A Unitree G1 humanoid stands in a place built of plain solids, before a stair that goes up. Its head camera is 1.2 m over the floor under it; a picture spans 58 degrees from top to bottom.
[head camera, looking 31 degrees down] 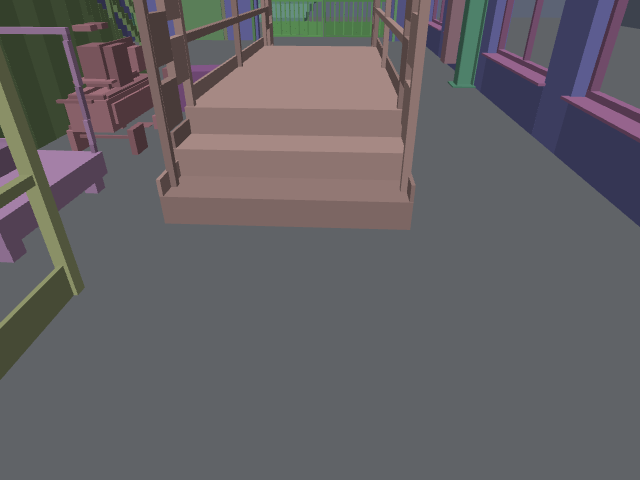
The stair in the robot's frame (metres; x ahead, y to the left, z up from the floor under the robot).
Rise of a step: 0.17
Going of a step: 0.30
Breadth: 1.40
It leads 3 degrees to the right of straight ahead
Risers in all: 3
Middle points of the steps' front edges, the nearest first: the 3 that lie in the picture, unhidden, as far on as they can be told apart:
2.14 0.19 0.17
2.44 0.18 0.34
2.74 0.16 0.51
